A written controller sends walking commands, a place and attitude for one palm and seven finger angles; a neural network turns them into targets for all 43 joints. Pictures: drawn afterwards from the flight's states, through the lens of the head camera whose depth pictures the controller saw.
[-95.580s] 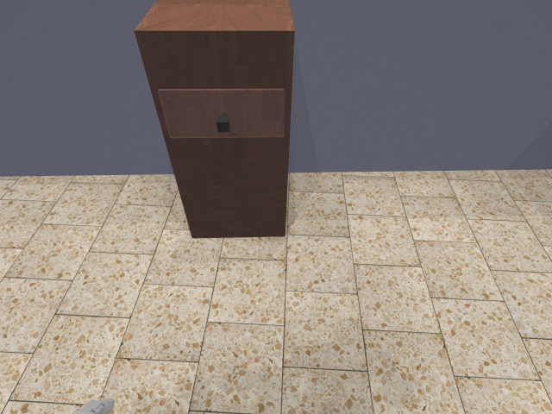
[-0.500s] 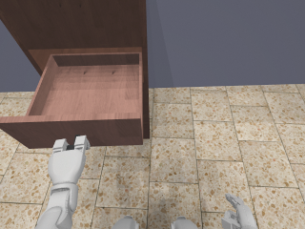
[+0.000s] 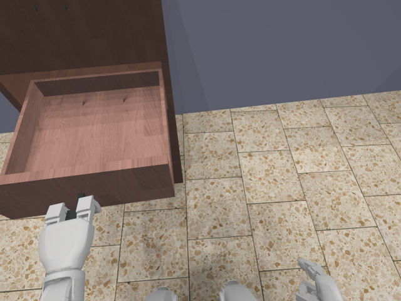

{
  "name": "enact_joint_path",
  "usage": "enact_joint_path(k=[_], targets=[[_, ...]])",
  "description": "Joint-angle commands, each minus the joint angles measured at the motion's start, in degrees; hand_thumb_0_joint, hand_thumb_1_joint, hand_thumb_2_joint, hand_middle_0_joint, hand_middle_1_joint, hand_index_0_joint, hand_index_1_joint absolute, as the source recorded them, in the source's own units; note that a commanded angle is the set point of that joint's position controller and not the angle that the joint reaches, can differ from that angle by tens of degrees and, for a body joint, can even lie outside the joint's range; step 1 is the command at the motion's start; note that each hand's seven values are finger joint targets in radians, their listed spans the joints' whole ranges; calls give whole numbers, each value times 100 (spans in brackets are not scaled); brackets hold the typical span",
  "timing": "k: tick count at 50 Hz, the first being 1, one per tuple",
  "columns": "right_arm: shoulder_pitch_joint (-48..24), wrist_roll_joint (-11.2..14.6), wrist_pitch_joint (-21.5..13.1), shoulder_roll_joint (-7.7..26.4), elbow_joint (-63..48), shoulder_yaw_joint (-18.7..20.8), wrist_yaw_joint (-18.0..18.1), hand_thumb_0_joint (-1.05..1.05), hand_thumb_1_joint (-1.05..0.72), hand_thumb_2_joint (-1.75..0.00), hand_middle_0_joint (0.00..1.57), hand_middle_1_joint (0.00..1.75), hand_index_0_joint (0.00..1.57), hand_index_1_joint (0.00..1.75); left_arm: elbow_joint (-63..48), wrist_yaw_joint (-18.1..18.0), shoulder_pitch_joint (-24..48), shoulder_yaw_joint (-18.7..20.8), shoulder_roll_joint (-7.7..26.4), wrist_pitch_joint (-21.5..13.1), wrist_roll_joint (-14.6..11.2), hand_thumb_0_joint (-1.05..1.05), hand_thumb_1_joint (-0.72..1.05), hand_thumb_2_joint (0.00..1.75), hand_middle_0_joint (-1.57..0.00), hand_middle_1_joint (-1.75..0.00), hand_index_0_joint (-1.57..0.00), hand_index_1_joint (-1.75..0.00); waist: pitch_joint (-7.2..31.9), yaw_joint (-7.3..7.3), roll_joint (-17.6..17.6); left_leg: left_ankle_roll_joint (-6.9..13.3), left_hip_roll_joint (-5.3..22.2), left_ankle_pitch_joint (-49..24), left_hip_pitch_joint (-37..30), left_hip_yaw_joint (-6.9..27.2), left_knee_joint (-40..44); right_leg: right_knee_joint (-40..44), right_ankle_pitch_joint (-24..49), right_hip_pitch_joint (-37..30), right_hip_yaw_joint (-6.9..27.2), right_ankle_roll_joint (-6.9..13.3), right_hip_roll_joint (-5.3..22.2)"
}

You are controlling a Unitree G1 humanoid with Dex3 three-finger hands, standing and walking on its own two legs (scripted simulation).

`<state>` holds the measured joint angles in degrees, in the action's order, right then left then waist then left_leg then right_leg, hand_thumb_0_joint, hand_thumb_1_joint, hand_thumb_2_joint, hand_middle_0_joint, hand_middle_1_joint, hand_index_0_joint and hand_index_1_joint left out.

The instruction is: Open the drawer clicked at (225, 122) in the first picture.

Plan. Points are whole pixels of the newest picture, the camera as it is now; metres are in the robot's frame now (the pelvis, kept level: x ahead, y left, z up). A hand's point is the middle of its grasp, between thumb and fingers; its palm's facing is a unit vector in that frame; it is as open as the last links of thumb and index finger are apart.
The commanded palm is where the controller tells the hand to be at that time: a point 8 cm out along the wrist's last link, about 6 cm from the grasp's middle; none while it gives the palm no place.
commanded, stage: pull the drawer open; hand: left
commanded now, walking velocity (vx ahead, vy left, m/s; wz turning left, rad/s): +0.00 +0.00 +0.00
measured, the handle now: (79, 211) +0.31 +0.25 -0.04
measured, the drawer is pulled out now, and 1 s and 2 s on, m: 0.30 0.29 0.29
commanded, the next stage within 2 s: none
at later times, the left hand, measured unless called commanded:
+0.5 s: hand (82, 237) +0.26 +0.24 -0.05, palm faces -0.03 -0.02 -1.00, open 7.0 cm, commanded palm +0.24 +0.25 +0.00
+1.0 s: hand (82, 237) +0.26 +0.24 -0.05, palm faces -0.02 -0.02 -1.00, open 7.0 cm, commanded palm +0.23 +0.25 +0.00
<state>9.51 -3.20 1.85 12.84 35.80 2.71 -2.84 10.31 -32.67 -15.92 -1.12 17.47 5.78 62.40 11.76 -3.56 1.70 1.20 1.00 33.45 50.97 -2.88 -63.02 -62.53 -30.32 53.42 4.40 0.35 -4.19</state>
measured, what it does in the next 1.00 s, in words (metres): shifts its weight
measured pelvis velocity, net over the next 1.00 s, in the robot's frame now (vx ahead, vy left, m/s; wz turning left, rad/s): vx -0.05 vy -0.01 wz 0.01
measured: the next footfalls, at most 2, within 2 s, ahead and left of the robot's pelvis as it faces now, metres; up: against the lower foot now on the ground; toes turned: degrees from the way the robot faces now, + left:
none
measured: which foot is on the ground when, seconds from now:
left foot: down 0.00-1.00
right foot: down 0.00-1.00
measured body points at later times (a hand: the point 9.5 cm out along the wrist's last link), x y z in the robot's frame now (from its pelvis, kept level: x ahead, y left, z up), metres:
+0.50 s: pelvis +0.03 +0.00 +0.01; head +0.13 -0.01 +0.45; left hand +0.25 +0.24 +0.00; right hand +0.23 -0.22 -0.12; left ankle -0.04 +0.11 -0.65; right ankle -0.01 -0.12 -0.65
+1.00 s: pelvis -0.05 -0.01 +0.00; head +0.03 -0.02 +0.44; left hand +0.25 +0.24 +0.00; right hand +0.09 -0.27 -0.13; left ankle -0.04 +0.11 -0.66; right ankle -0.01 -0.12 -0.66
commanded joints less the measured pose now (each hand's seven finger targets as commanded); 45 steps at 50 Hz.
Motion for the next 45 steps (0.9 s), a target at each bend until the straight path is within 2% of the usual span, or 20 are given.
enact_joint_path(k=[1,7,8,9,11,12,13,17,19,22,25,27,29,31,32,34,37,39,41,45], targets=[[-399,28,-288,769,-847,219,32,0,-90,-90,20,30,20,30,-1228,-503,-1836,322,570,-49,-19,0,90,90,-40,-135,-40,-135,1855,735,134,-122,-37,-4642,-1709,473,459,410,3849,-1366,-335,255,95],[-466,27,-332,688,-883,143,12,0,-90,-90,20,30,20,30,-1263,-517,-2265,268,496,-122,-21,0,90,90,-40,-135,-40,-135,1741,779,106,-102,-75,-4597,-1687,459,440,418,4022,-1485,-323,229,103],[-439,13,-281,748,-777,158,39,0,-90,-90,20,30,20,30,-1177,-549,-1538,389,670,-100,40,0,90,90,-40,-135,-40,-135,1646,615,48,-107,-68,-4339,-1607,487,433,449,3895,-1328,-327,224,110],[-484,-36,-281,750,-677,174,103,0,-90,-90,20,30,20,30,-1068,-613,-763,348,641,-102,167,0,90,90,-40,-135,-40,-135,1536,497,84,-97,-97,-3986,-1516,474,392,482,3712,-1142,-300,218,104],[-414,-104,-290,771,-465,210,256,0,-90,-90,20,30,20,30,-938,-748,730,630,951,-144,322,0,90,90,-40,-135,-40,-135,1545,314,39,-70,-139,-3490,-1325,450,287,469,3578,-983,-319,226,134],[-427,-124,-340,734,-417,201,304,0,-90,-90,20,30,20,30,-550,-826,356,812,987,-177,376,0,90,90,-40,-135,-40,-135,1625,490,11,-80,-183,-3490,-1271,415,281,404,3609,-1073,-303,228,138],[-406,-114,-340,708,-395,208,315,0,-90,-90,20,30,20,30,-368,-861,195,877,992,-174,361,0,90,90,-40,-135,-40,-135,1705,525,-80,-94,-182,-3618,-1291,393,271,392,3792,-1182,-327,230,149],[-371,-72,-274,698,-347,245,398,0,-90,-90,20,30,20,30,-375,-890,431,700,866,-14,286,0,90,90,-40,-135,-40,-135,2129,547,-95,-112,-185,-4628,-1724,386,269,433,4554,-1539,-347,172,211],[-356,-50,-207,684,-324,241,453,0,-90,-90,20,30,20,30,-416,-827,607,706,967,95,235,0,90,90,-40,-135,-40,-135,2326,567,-76,-129,-186,-4922,-1886,386,291,483,4846,-1760,-321,149,223],[-427,1,-135,663,-312,215,537,0,-90,-90,20,30,20,30,-373,-713,898,683,1073,192,165,0,90,90,-40,-135,-40,-135,2338,562,-37,-101,-223,-4362,-1886,315,441,656,4587,-1942,-306,144,238],[-564,26,-133,658,-260,177,592,0,-90,-90,20,30,20,30,-72,-628,1136,585,1021,141,154,0,90,90,-40,-135,-40,-135,1678,479,-56,-69,-264,-3275,-1569,275,665,921,3785,-1769,-329,174,221],[-603,9,-151,665,-236,144,607,0,-90,-90,20,30,20,30,122,-595,1180,565,1006,21,213,0,90,90,-40,-135,-40,-135,1475,488,-54,-40,-272,-3266,-1472,275,680,908,3742,-1665,-343,186,221],[-524,-16,-169,671,-169,146,591,0,-90,-90,20,30,20,30,374,-581,1147,706,1087,-93,216,0,90,90,-40,-135,-40,-135,1497,498,-202,-18,-290,-3666,-1403,249,564,839,4438,-1805,-280,168,240],[-444,-49,-147,700,-176,173,583,0,-90,-90,20,30,20,30,373,-576,1241,860,1245,-152,240,0,90,90,-40,-135,-40,-135,1857,552,-163,-32,-285,-4065,-1414,263,465,674,4909,-1996,-242,164,261],[-420,-48,-153,671,-177,195,589,0,-90,-90,20,30,20,30,331,-582,1321,773,1168,-197,288,0,90,90,-40,-135,-40,-135,2038,558,-62,-41,-288,-4120,-1473,250,447,647,4968,-1994,-205,152,276],[-441,-38,-143,694,-148,225,590,0,-90,-90,20,30,20,30,454,-576,1506,804,1236,-205,312,0,90,90,-40,-135,-40,-135,1996,560,-51,-56,-317,-3454,-1321,240,506,716,4312,-1903,-202,167,245],[-508,3,-145,729,-120,225,589,0,-90,-90,20,30,20,30,684,-562,1806,755,1251,-205,327,0,90,90,-40,-135,-40,-135,1650,538,73,-32,-337,-2780,-1131,246,619,816,3296,-1585,-295,206,196],[-459,1,-164,750,-104,249,596,0,-90,-90,20,30,20,30,850,-549,1937,773,1269,-202,322,0,90,90,-40,-135,-40,-135,1707,506,-100,-5,-341,-2845,-1024,217,561,818,3528,-1674,-234,181,203],[-405,6,-172,784,-101,270,600,0,-90,-90,20,30,20,30,801,-509,2278,797,1361,-190,252,0,90,90,-40,-135,-40,-135,1911,507,-9,-4,-344,-2688,-976,223,568,780,3330,-1722,-253,195,207],[-422,84,-247,790,-78,254,645,0,-90,-90,20,30,20,30,1130,-442,2726,674,1381,-195,193,0,90,90,-40,-135,-40,-135,1507,481,53,13,-333,-1882,-758,220,758,990,2075,-1396,-271,181,195]])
